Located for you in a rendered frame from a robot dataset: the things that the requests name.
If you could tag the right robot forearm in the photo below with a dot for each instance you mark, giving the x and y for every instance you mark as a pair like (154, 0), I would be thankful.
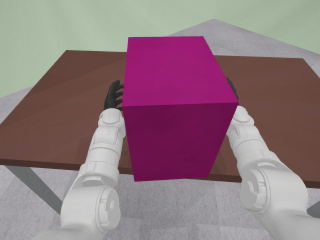
(249, 147)

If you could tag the right robot hand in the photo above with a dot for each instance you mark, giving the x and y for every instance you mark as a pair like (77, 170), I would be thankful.
(233, 88)

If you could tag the left robot upper arm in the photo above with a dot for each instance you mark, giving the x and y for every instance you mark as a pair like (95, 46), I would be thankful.
(88, 213)

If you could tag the right robot upper arm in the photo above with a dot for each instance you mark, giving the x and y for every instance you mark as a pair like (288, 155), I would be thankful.
(279, 201)

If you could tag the left robot hand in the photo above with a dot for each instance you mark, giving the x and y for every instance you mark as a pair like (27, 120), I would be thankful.
(110, 100)

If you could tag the table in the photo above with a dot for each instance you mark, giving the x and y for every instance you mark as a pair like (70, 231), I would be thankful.
(53, 125)

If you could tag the carton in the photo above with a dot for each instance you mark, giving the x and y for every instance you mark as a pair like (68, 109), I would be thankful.
(177, 106)

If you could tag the left robot forearm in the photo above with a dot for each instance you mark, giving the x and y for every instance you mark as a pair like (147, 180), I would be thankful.
(101, 165)

